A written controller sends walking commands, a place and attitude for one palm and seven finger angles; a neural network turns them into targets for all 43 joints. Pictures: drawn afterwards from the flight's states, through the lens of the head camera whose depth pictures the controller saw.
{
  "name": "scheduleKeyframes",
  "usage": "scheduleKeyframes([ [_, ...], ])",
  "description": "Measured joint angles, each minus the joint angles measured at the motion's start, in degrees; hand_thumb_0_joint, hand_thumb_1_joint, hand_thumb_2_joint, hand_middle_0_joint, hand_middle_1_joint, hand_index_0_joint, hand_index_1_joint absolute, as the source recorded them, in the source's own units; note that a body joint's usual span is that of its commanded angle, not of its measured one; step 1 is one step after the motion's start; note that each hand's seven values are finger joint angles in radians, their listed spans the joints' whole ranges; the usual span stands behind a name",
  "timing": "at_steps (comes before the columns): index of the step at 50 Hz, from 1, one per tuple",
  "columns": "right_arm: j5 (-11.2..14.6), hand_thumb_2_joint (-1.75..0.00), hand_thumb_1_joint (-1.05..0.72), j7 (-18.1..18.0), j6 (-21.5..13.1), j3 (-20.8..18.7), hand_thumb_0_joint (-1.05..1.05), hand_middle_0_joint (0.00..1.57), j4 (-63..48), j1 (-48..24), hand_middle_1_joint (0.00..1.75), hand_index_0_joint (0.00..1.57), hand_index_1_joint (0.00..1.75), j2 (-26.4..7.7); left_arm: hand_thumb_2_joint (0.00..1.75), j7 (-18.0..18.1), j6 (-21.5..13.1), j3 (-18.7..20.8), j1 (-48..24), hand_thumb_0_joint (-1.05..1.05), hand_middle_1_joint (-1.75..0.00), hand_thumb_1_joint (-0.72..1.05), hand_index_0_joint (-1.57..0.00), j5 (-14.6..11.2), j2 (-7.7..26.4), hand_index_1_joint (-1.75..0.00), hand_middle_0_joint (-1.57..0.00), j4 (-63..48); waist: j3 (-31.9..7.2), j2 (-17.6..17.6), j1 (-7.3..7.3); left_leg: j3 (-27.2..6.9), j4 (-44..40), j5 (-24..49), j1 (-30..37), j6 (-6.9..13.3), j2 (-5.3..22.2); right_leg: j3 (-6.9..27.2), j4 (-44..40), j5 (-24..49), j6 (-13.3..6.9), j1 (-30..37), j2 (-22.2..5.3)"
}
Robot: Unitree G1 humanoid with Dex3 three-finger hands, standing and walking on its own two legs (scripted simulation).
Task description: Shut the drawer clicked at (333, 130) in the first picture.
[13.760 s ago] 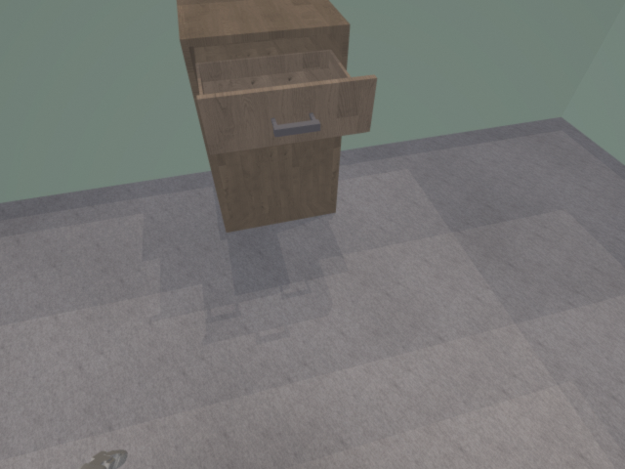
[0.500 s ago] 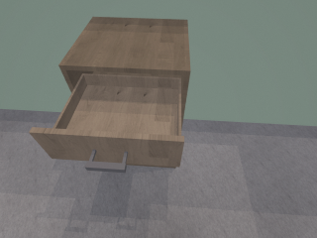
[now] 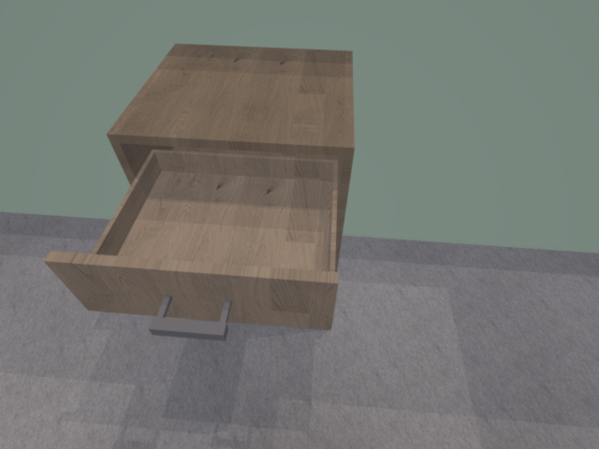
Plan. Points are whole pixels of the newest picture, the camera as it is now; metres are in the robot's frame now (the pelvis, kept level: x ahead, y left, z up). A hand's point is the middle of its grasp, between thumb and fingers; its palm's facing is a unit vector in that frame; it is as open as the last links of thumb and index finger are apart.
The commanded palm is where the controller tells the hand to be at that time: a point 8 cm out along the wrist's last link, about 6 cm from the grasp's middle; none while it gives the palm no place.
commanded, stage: raise the hand and make a fist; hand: left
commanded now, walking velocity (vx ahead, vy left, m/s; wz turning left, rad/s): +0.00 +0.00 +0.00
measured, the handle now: (193, 316) +0.32 +0.20 -0.07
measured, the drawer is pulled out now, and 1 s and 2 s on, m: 0.30 0.30 0.30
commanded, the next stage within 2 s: bring the fist close to the handle in 1.88 s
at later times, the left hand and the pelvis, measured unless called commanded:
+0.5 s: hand out of the picture +0.09 +0.18 -0.05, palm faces +0.13 -0.99 -0.05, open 5.4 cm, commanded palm +0.10 +0.22 -0.04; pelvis -0.05 -0.02 -0.08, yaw +3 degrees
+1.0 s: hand out of the picture +0.13 +0.17 -0.01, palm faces -0.02 -1.00 -0.04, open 3.3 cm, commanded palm +0.10 +0.22 +0.00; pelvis -0.05 +0.01 -0.07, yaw +2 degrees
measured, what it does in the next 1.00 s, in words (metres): lowers itself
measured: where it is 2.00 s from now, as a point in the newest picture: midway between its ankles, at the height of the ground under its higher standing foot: outside the picture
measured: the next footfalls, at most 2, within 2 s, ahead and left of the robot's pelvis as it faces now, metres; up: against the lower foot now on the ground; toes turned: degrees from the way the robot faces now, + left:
none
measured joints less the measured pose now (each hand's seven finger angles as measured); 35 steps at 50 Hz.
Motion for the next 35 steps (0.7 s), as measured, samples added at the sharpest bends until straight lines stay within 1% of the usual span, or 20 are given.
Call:
scheduleKeyframes([
  [1,0.6,-0.90,-0.92,-0.2,-0.4,0.1,0.01,0.20,-2.4,0.9,0.30,0.20,0.30,-0.2,0.90,0.3,3.4,0.5,2.8,0.01,-0.30,0.91,-0.21,-2.2,0.2,-0.30,-0.20,-8.8,0.3,0.1,-0.16,-0.2,0.9,-0.5,-0.6,-0.1,0.2,-0.2,0.5,0.0,0.0,-0.4,0.2],
  [2,1.0,-0.90,-0.92,-1.1,-2.7,0.3,0.01,0.20,-4.8,2.2,0.30,0.20,0.30,-0.4,0.90,0.9,4.7,1.4,6.2,0.02,-0.30,0.93,-0.21,-3.7,1.1,-0.30,-0.20,-19.2,0.5,-0.3,0.27,0.0,1.1,-0.8,-0.5,0.0,0.1,0.0,1.5,-0.4,-0.2,-0.9,0.1],
  [4,1.4,-0.90,-0.92,-2.2,-8.2,-0.1,0.01,0.20,-7.7,4.0,0.30,0.20,0.30,-1.3,0.90,3.0,1.6,1.8,10.4,0.04,-0.31,0.95,-0.22,-5.9,2.6,-0.31,-0.21,-34.7,-0.8,-0.2,0.40,-0.3,1.9,-1.0,-1.5,-0.1,-0.3,-0.3,3.4,-1.5,-0.3,-2.1,-0.3],
  [6,2.0,-0.90,-0.92,-2.5,-11.2,-0.7,0.01,0.20,-10.8,3.9,0.30,0.20,0.30,-3.0,0.90,3.6,-0.4,2.2,10.3,0.04,-0.33,0.95,-0.23,-8.2,2.8,-0.33,-0.23,-45.0,-2.1,1.2,-0.58,-1.4,4.1,-1.4,-3.4,0.0,-0.7,-1.5,5.1,-2.4,-0.2,-3.2,-0.8],
  [8,1.5,-0.90,-0.91,-2.5,-13.0,-1.4,0.01,0.20,-13.9,2.1,0.30,0.20,0.30,-4.7,0.90,2.3,-4.8,3.1,7.7,0.04,-0.35,0.95,-0.25,-9.3,2.4,-0.35,-0.25,-50.7,-3.6,2.4,-1.87,-2.4,7.5,-2.3,-6.8,0.1,-1.0,-2.6,7.9,-3.4,-0.1,-6.0,-1.0],
  [10,0.9,-0.90,-0.91,-2.0,-14.0,-2.2,0.01,0.20,-17.4,-0.4,0.30,0.20,0.30,-5.6,0.90,-0.7,-11.0,4.3,4.8,0.03,-0.38,0.94,-0.27,-10.3,1.7,-0.38,-0.27,-53.0,-5.7,2.7,-2.57,-2.4,11.4,-3.5,-11.7,0.0,-0.9,-2.6,12.2,-4.7,-0.3,-11.1,-1.1],
  [11,0.8,-0.90,-0.91,-1.5,-14.3,-2.6,0.01,0.20,-19.1,-1.7,0.30,0.20,0.30,-5.7,0.90,-3.1,-14.4,4.8,4.0,0.02,-0.40,0.94,-0.29,-11.1,1.2,-0.40,-0.28,-53.6,-6.8,2.2,-2.61,-2.0,13.6,-4.1,-14.4,-0.1,-0.7,-2.3,14.7,-5.5,-0.4,-14.1,-1.0],
  [14,0.8,-0.90,-0.91,0.1,-14.8,-3.7,0.01,0.20,-24.4,-5.1,0.30,0.20,0.30,-5.4,0.90,-12.3,-23.7,5.4,4.1,0.01,-0.45,0.93,-0.34,-13.0,-0.1,-0.45,-0.33,-54.1,-8.7,0.0,-2.22,-1.1,19.8,-6.3,-21.2,-0.8,0.0,-1.4,21.9,-7.8,-1.0,-21.7,-0.6],
  [16,1.1,-0.90,-0.91,1.0,-14.7,-4.2,0.01,0.20,-27.9,-6.6,0.30,0.20,0.30,-5.4,0.90,-18.2,-27.6,5.6,6.0,0.01,-0.49,0.92,-0.37,-13.0,-0.3,-0.49,-0.37,-53.2,-9.2,-1.6,-1.81,-1.0,23.9,-7.8,-25.0,-1.0,0.4,-1.3,26.1,-9.3,-1.3,-25.6,-0.3],
  [17,1.2,-0.90,-0.91,1.1,-14.4,-4.5,0.01,0.20,-29.5,-7.1,0.30,0.20,0.30,-5.5,0.90,-20.2,-28.3,5.7,7.3,0.01,-0.51,0.92,-0.39,-12.8,-0.2,-0.51,-0.39,-52.9,-9.4,-2.3,-1.48,-1.0,25.8,-8.5,-26.8,-1.2,0.5,-1.4,28.0,-10.0,-1.4,-27.3,-0.3],
  [18,1.3,-0.90,-0.91,1.1,-14.0,-4.7,0.01,0.20,-31.0,-7.5,0.30,0.20,0.30,-5.6,0.90,-21.4,-28.3,5.9,8.9,0.01,-0.53,0.91,-0.42,-12.6,0.2,-0.53,-0.41,-53.0,-9.4,-2.8,-1.09,-1.2,27.6,-9.2,-28.3,-1.3,0.6,-1.6,29.8,-10.7,-1.6,-28.7,-0.2],
  [20,1.5,-0.90,-0.90,0.8,-13.2,-5.2,0.01,0.20,-33.5,-8.1,0.30,0.20,0.30,-5.8,0.90,-21.5,-27.4,6.4,12.1,0.01,-0.57,0.91,-0.46,-12.8,1.1,-0.57,-0.45,-54.1,-9.2,-3.1,-0.19,-1.9,31.1,-10.4,-31.0,-1.5,0.8,-2.3,32.8,-12.0,-2.0,-30.9,0.0],
  [22,1.5,-0.90,-0.90,0.2,-12.9,-5.4,0.01,0.20,-34.9,-8.3,0.30,0.20,0.30,-5.9,0.90,-19.9,-27.0,7.4,14.9,0.01,-0.62,0.90,-0.50,-13.4,1.9,-0.62,-0.49,-56.4,-9.0,-2.7,0.79,-3.0,34.2,-11.5,-33.3,-1.6,1.0,-3.4,35.0,-13.0,-2.3,-32.4,0.2],
  [24,1.3,-0.90,-0.90,-0.4,-12.9,-5.0,0.01,0.20,-35.4,-8.2,0.30,0.20,0.30,-5.7,0.90,-17.8,-27.9,8.5,16.4,0.02,-0.66,0.90,-0.54,-14.0,2.7,-0.66,-0.53,-59.9,-9.2,-1.9,1.74,-4.2,37.0,-12.4,-35.5,-1.6,1.1,-4.6,36.8,-13.7,-2.4,-33.8,0.3],
  [26,1.2,-0.90,-0.90,-0.9,-13.3,-3.9,0.01,0.19,-34.9,-8.0,0.30,0.20,0.30,-5.3,0.90,-16.9,-30.1,9.2,15.7,0.02,-0.70,0.90,-0.58,-14.8,3.4,-0.70,-0.57,-63.0,-9.3,-0.8,2.38,-5.4,39.3,-12.9,-37.5,-1.6,1.1,-5.8,38.2,-14.2,-2.5,-35.1,0.4],
  [28,1.3,-0.90,-0.90,-1.2,-14.0,-2.2,0.01,0.20,-33.9,-8.0,0.30,0.20,0.30,-4.9,0.90,-17.7,-31.6,8.8,12.8,0.02,-0.75,0.90,-0.61,-15.7,3.9,-0.74,-0.61,-65.1,-8.9,0.6,2.58,-6.3,41.1,-13.2,-39.1,-1.6,1.1,-6.7,39.2,-14.4,-2.6,-36.0,0.6],
  [29,1.5,-0.90,-0.90,-1.3,-14.1,-1.3,0.01,0.20,-33.4,-8.0,0.30,0.20,0.30,-4.5,0.90,-18.6,-31.7,8.2,10.9,0.02,-0.77,0.90,-0.63,-16.0,4.0,-0.77,-0.63,-65.7,-8.7,1.2,2.47,-6.6,41.7,-13.2,-39.7,-1.5,1.2,-7.0,39.5,-14.3,-2.6,-36.4,0.6],
  [31,1.9,-0.90,-0.90,-1.5,-14.0,0.4,0.01,0.20,-32.6,-7.3,0.30,0.20,0.30,-3.4,0.91,-21.0,-29.4,6.4,6.9,0.02,-0.81,0.90,-0.67,-15.9,4.4,-0.81,-0.67,-66.0,-8.4,2.1,1.91,-6.7,42.0,-13.0,-40.4,-1.5,1.2,-7.1,39.7,-14.0,-2.4,-37.0,0.6],
  [33,2.4,-0.90,-0.90,-1.6,-13.3,1.7,0.01,0.20,-32.3,-6.1,0.30,0.21,0.30,-2.2,0.91,-23.1,-24.4,4.8,3.8,0.02,-0.85,0.90,-0.71,-15.2,4.8,-0.85,-0.70,-65.2,-8.2,2.6,0.91,-6.1,41.2,-12.5,-40.1,-1.3,1.3,-6.5,39.0,-13.4,-2.1,-37.0,0.6],
  [35,2.8,-0.90,-0.90,-1.8,-11.8,2.3,0.01,0.20,-32.3,-4.3,0.30,0.21,0.30,-1.1,0.91,-23.5,-18.0,4.0,2.7,0.01,-0.90,0.90,-0.75,-14.8,5.0,-0.90,-0.74,-64.4,-7.9,2.7,-0.40,-5.0,39.4,-11.9,-38.8,-1.1,1.3,-5.4,37.7,-12.6,-1.8,-36.3,0.6],
])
